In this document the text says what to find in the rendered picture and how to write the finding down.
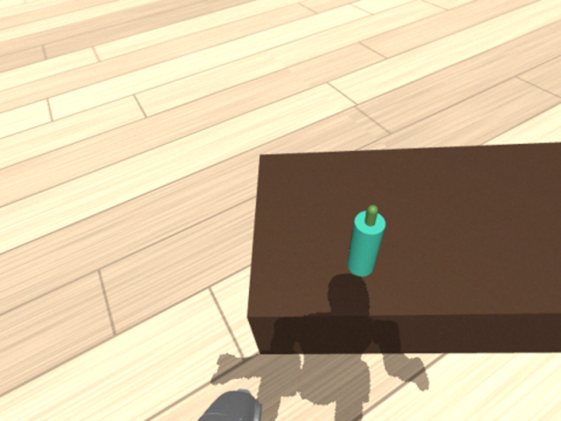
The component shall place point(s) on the bottle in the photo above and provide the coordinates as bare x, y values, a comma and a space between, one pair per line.
367, 233

